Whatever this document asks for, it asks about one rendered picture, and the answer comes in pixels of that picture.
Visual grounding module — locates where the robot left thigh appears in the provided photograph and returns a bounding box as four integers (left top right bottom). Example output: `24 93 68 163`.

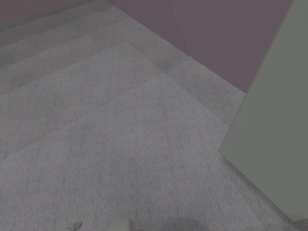
106 217 136 231

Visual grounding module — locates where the fridge door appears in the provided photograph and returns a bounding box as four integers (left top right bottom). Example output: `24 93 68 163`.
218 0 308 221

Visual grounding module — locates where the robot left hand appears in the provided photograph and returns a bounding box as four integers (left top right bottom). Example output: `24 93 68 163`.
60 220 83 231

